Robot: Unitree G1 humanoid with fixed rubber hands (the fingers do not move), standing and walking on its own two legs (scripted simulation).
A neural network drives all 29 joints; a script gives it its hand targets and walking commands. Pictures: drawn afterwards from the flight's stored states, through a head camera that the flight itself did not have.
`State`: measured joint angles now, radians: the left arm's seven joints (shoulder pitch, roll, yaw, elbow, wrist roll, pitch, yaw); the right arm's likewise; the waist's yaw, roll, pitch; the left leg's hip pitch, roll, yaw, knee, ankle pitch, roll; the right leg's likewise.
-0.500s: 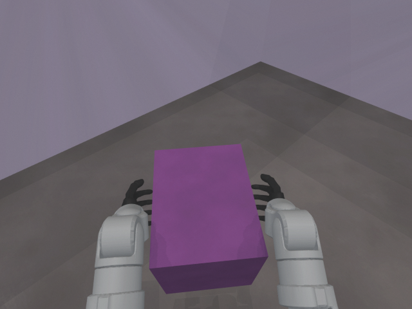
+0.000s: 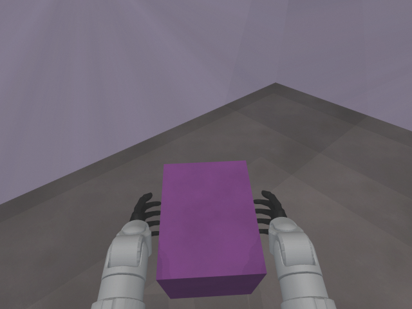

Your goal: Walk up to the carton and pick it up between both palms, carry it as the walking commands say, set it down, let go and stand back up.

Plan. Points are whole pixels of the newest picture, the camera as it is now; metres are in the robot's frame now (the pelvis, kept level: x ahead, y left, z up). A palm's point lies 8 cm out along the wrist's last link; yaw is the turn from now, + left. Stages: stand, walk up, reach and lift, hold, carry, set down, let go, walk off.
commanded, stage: hold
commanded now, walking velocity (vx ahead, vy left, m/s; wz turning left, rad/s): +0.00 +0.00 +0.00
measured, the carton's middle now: (208, 230) +0.33 +0.00 -0.03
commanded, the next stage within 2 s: set down in 0.66 s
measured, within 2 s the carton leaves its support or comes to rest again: neither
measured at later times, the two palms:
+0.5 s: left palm (143, 223) +0.29 +0.13 +0.06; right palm (278, 210) +0.30 -0.15 +0.07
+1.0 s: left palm (142, 231) +0.30 +0.14 +0.01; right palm (270, 222) +0.30 -0.14 +0.02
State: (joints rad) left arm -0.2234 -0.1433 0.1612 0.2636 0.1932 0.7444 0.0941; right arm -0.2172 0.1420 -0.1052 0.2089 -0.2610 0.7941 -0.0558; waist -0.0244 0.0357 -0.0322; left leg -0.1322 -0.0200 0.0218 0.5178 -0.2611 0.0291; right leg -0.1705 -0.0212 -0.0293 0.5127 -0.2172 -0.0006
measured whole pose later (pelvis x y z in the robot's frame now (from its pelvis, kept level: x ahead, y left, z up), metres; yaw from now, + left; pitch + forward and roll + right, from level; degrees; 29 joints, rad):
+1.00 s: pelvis +0.00 +0.00 +0.00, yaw +0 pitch -5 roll +0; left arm -0.40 -0.19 0.38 0.57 0.38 0.58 0.06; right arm -0.42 0.20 -0.33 0.53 -0.40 0.61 -0.04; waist -0.02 0.01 -0.01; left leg -0.22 -0.04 0.01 0.57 -0.28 0.04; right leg -0.26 0.01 0.04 0.57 -0.23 0.00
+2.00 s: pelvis -0.04 -0.02 -0.11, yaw -1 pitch +28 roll +2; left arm -0.68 -0.08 0.43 0.69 0.30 0.28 0.08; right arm -0.63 0.25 -0.42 0.56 -0.33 0.27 -0.17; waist -0.02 -0.02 -0.13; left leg -1.24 -0.04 0.00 1.19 -0.43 0.00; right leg -1.30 0.05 0.04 1.18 -0.37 -0.02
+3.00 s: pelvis -0.06 -0.01 -0.24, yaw +1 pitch +41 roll +1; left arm -0.97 0.03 0.35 0.80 0.18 0.26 0.17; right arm -0.91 0.14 -0.43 0.65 -0.21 0.25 -0.22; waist -0.03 -0.02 -0.12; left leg -1.85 -0.08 -0.01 1.69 -0.56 0.00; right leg -1.89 0.06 0.03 1.67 -0.49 0.01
